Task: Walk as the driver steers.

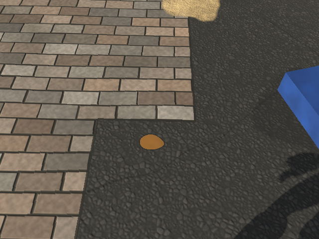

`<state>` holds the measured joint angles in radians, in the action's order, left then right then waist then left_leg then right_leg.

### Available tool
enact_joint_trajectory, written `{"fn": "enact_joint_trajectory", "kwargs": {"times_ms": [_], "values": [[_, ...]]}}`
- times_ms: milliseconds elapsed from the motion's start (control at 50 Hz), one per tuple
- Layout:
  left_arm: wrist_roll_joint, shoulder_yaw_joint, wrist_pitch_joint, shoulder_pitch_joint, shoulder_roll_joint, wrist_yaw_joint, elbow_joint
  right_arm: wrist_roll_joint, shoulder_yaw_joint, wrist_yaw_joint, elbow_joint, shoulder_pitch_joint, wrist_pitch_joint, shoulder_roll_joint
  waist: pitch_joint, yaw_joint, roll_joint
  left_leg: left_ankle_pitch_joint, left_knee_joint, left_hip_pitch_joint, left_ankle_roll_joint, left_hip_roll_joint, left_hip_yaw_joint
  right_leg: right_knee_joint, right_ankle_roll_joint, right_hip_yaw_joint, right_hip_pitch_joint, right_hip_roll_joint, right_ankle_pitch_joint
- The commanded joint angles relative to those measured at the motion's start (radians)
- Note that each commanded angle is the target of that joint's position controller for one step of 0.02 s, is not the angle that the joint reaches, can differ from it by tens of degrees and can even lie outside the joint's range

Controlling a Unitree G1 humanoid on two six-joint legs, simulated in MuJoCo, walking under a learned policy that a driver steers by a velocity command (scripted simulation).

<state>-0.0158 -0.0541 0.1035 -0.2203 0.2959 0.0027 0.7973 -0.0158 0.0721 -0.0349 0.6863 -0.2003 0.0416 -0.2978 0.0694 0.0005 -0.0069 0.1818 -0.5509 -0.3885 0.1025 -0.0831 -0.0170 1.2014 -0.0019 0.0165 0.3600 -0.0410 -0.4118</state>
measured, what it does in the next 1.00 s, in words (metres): walks ahead, turning left: right foot, then left foot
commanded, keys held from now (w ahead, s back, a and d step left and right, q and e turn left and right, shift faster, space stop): w+q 0.48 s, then w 0.52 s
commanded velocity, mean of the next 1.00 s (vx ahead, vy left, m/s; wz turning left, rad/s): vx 0.50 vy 0.00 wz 0.41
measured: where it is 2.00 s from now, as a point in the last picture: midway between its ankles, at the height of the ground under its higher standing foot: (106, 123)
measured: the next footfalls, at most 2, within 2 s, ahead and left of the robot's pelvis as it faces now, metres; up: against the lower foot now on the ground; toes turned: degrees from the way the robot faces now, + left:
right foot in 0.36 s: +0.40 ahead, -0.12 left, +0.00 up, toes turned +16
left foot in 0.84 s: +0.56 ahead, +0.22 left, +0.00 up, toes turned +25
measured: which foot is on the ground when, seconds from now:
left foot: down 0.00-0.36, up 0.38-0.82, down 0.84-1.00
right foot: up 0.00-0.34, down 0.36-0.86, up 0.88-1.00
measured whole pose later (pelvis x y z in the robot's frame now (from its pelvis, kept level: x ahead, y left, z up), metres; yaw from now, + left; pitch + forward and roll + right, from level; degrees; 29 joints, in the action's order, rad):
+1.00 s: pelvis +0.52 +0.11 +0.01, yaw +23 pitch +1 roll +0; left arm -0.02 -0.05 0.08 -0.26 0.31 0.02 0.86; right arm 0.00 0.05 -0.03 0.68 -0.22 0.06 -0.27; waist 0.03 -0.01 -0.03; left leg 0.17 -0.46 -0.31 0.06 -0.03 -0.04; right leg 1.13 0.01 0.01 0.44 -0.08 -0.36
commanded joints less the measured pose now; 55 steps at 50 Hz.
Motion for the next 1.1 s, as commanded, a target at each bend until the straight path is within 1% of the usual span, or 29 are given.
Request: {"fn": "enact_joint_trajectory", "kwargs": {"times_ms": [20,80,180,280,320,340,360,380,400,420,440,460,480,520,580,680,760,800,820,840,860,880,900,920,940,960,980,1040,1100], "values": [[0.022,-0.035,0.023,0.022,0.137,-0.002,-0.094,0.016,0.028,0.013,-0.077,-0.024,0.021,-0.109,-0.126,-0.007,0.042,-0.175,0.306,0.294,0.204,0.271,0.426,-0.067,-0.002,0.08,0.269,-0.073,0.088],[0.034,-0.025,-0.003,0.043,0.094,-0.005,-0.105,0.007,0.037,0.029,-0.068,-0.044,0.025,-0.14,-0.096,-0.015,0.032,-0.293,0.331,0.183,0.204,0.237,0.332,-0.209,-0.052,0.046,0.243,-0.06,0.163],[0.024,-0.003,0.0,0.23,0.05,0.006,-0.152,-0.003,0.044,0.051,-0.039,-0.113,0.011,-0.163,-0.061,0.057,0.077,-0.155,0.313,0.113,0.123,0.16,0.263,-0.577,-0.075,0.03,0.155,0.013,0.484],[0.008,-0.02,0.019,0.283,0.1,0.024,-0.178,-0.011,0.045,0.056,-0.011,-0.169,-0.002,-0.152,-0.063,0.066,0.106,-0.066,0.207,0.231,0.098,0.212,0.397,-0.708,-0.042,0.074,0.115,0.038,0.435],[0.006,-0.033,0.029,0.22,0.121,0.024,-0.164,-0.008,0.046,0.058,-0.015,-0.151,-0.008,-0.149,-0.074,0.026,0.14,-0.102,0.142,0.254,0.08,0.219,0.44,-0.734,-0.009,0.064,0.035,0.042,0.354],[0.01,-0.046,0.034,0.133,0.14,0.019,-0.141,-0.006,0.038,0.057,-0.021,-0.139,-0.009,-0.125,-0.114,-0.021,0.138,-0.147,0.063,0.237,0.054,0.181,0.423,-0.773,0.019,0.049,-0.092,0.039,0.358],[0.028,-0.061,0.039,0.002,0.182,0.011,-0.125,0.003,0.017,0.052,-0.037,-0.133,-0.006,-0.071,-0.233,-0.083,0.083,-0.103,-0.156,0.152,0.019,0.128,0.362,-0.749,0.077,0.147,-0.325,-0.079,0.33],[0.045,-0.084,0.028,-0.128,0.269,0.006,-0.101,-0.016,-0.003,0.052,-0.061,-0.25,0.001,-0.01,-0.393,-0.067,-0.178,0.207,-0.5,-0.182,-0.064,-0.015,0.213,-0.793,0.233,0.543,-0.7,-0.311,0.13],[0.018,-0.074,0.018,-0.144,0.216,0.015,-0.086,-0.025,0.0,0.055,-0.062,-0.272,0.005,-0.071,-0.387,-0.065,-0.282,0.414,-0.683,-0.363,-0.081,0.025,0.199,-0.886,0.27,0.792,-0.729,-0.389,-0.115],[0.011,-0.054,0.012,-0.094,0.142,0.012,-0.101,-0.025,0.021,0.054,-0.056,-0.193,0.001,-0.149,-0.244,-0.085,-0.168,0.33,-0.751,-0.417,-0.089,0.075,0.205,-0.913,0.227,0.671,-0.611,-0.349,-0.17],[0.018,-0.044,0.003,-0.046,0.114,0.008,-0.109,-0.014,0.025,0.055,-0.067,-0.123,-0.004,-0.158,-0.161,-0.08,-0.099,0.256,-0.753,-0.403,-0.094,0.109,0.165,-0.917,0.191,0.524,-0.493,-0.308,-0.06],[0.023,-0.035,-0.002,-0.009,0.092,0.006,-0.102,-0.004,0.027,0.052,-0.081,-0.082,-0.005,-0.146,-0.094,-0.062,-0.075,0.203,-0.708,-0.382,-0.096,0.137,0.156,-0.94,0.182,0.416,-0.384,-0.267,0.062],[0.028,-0.028,-0.001,0.009,0.074,0.003,-0.096,-0.003,0.03,0.047,-0.085,-0.075,-0.009,-0.131,-0.071,-0.04,-0.092,0.168,-0.671,-0.342,-0.094,0.166,0.154,-0.963,0.169,0.334,-0.317,-0.236,0.143],[0.026,-0.027,0.006,0.005,0.07,0.006,-0.075,-0.012,0.018,0.04,-0.085,-0.089,-0.015,-0.078,-0.06,-0.022,-0.107,0.147,-0.613,-0.284,-0.094,0.179,0.135,-1.008,0.18,0.243,-0.245,-0.203,0.222],[0.019,-0.039,0.016,-0.017,0.11,0.011,-0.041,-0.002,0.002,0.037,-0.103,-0.041,-0.015,-0.038,-0.044,-0.019,-0.075,0.085,-0.468,-0.303,-0.103,0.181,0.129,-1.053,0.218,0.164,-0.239,-0.214,0.34],[-0.001,-0.044,0.001,-0.045,0.152,0.011,-0.003,0.003,-0.02,0.011,-0.126,0.104,0.012,-0.018,-0.027,-0.059,-0.054,-0.145,-0.157,-0.221,-0.101,0.17,0.048,-1.061,0.193,0.016,-0.251,-0.175,0.445],[-0.016,-0.049,-0.02,-0.122,0.184,0.01,0.044,-0.006,-0.017,-0.003,-0.16,0.198,0.019,-0.038,-0.005,-0.077,-0.069,-0.114,-0.038,-0.189,-0.073,0.146,0.021,-1.031,0.173,0.016,-0.341,-0.223,0.484],[-0.022,-0.052,-0.033,-0.121,0.201,0.007,0.059,-0.001,-0.005,-0.005,-0.158,0.169,0.02,-0.065,-0.026,-0.038,-0.085,-0.059,0.011,-0.107,-0.041,0.116,-0.004,-0.957,0.154,0.002,-0.381,-0.234,0.646],[-0.025,-0.05,-0.039,-0.107,0.203,0.004,0.062,0.005,0.01,-0.002,-0.132,0.081,0.019,-0.089,-0.082,0.023,-0.081,-0.081,0.056,0.038,-0.018,0.087,-0.031,-0.845,0.131,-0.038,-0.368,-0.21,0.798],[-0.02,-0.039,-0.04,-0.118,0.179,0.0,0.064,0.009,0.036,0.006,-0.083,-0.066,0.016,-0.136,-0.174,0.09,-0.064,-0.101,0.063,0.263,0.01,0.069,-0.038,-0.666,0.102,-0.081,-0.297,-0.164,0.852],[0.013,-0.013,-0.035,-0.115,0.122,-0.002,0.035,0.015,0.061,0.023,-0.051,-0.246,0.007,-0.216,-0.316,0.158,0.062,-0.14,0.029,0.565,0.073,0.262,0.19,-0.343,0.057,-0.115,-0.076,-0.111,0.552],[0.017,0.02,-0.015,-0.215,0.018,0.006,0.012,0.017,0.063,0.022,-0.048,-0.247,0.006,-0.285,-0.424,0.074,0.303,0.069,0.17,0.779,0.228,0.473,0.675,-0.031,0.007,-0.051,0.265,0.065,-0.145],[-0.008,-0.006,0.0,-0.147,0.128,0.012,0.024,0.009,0.041,0.017,-0.052,-0.242,0.012,-0.19,-0.393,0.118,0.185,0.175,0.229,0.741,0.212,0.459,0.711,0.076,0.016,0.07,0.369,0.019,-0.17],[-0.029,-0.016,0.009,-0.068,0.155,0.017,-0.007,0.008,0.027,0.015,-0.05,-0.18,0.019,-0.159,-0.251,0.104,0.163,0.12,0.243,0.63,0.178,0.423,0.562,0.078,0.029,0.052,0.432,-0.025,-0.083],[-0.021,-0.013,0.012,-0.032,0.142,0.012,-0.009,0.01,0.019,0.013,-0.051,-0.123,0.024,-0.135,-0.181,0.075,0.099,0.013,0.26,0.505,0.156,0.376,0.45,0.032,0.029,0.036,0.403,-0.064,0.006],[-0.003,-0.016,0.009,-0.022,0.135,0.009,-0.008,0.016,0.013,0.009,-0.052,-0.076,0.027,-0.111,-0.134,0.044,0.088,-0.079,0.287,0.402,0.145,0.343,0.376,-0.025,0.022,0.036,0.362,-0.087,0.065],[0.0,-0.017,-0.001,-0.043,0.124,0.011,0.0,0.024,0.007,0.008,-0.054,-0.049,0.032,-0.089,-0.123,0.011,0.097,-0.138,0.319,0.333,0.139,0.32,0.328,-0.053,0.017,0.046,0.3,-0.106,0.105],[0.006,-0.008,-0.031,-0.049,0.075,0.009,0.005,0.015,0.012,0.011,-0.029,-0.04,0.052,-0.097,-0.096,-0.022,0.083,-0.217,0.389,0.245,0.158,0.309,0.244,-0.136,-0.012,0.037,0.266,-0.11,0.17],[0.016,-0.001,-0.036,0.053,0.061,0.009,-0.025,0.015,0.019,0.022,0.005,-0.072,0.055,-0.119,-0.05,-0.002,0.06,-0.227,0.422,0.241,0.147,0.291,0.173,-0.311,-0.031,0.036,0.315,-0.107,0.325]]}}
